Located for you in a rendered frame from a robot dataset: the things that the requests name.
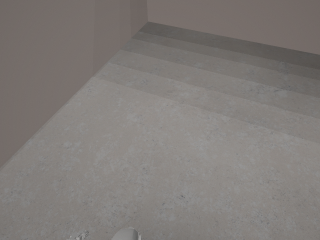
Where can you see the left robot thigh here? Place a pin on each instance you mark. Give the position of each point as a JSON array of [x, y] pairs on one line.
[[127, 234]]

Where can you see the robot left hand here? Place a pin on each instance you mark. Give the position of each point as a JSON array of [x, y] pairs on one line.
[[81, 235]]

